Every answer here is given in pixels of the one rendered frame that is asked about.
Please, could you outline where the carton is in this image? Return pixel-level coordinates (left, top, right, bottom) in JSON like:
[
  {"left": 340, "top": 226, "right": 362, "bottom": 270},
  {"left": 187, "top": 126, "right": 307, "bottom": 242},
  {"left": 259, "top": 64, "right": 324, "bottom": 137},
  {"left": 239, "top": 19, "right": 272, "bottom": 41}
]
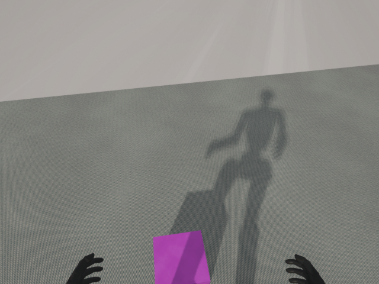
[{"left": 153, "top": 230, "right": 210, "bottom": 284}]

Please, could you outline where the robot right hand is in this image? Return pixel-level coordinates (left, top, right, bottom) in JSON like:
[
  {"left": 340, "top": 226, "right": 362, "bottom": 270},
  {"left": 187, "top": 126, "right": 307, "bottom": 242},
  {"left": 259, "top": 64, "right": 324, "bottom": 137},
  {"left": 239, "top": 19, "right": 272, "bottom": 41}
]
[{"left": 285, "top": 254, "right": 325, "bottom": 284}]

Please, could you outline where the robot left hand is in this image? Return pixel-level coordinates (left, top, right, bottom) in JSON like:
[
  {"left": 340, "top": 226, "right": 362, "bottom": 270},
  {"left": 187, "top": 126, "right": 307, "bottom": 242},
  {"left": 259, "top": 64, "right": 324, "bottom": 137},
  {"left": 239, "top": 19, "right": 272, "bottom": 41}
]
[{"left": 66, "top": 253, "right": 104, "bottom": 284}]

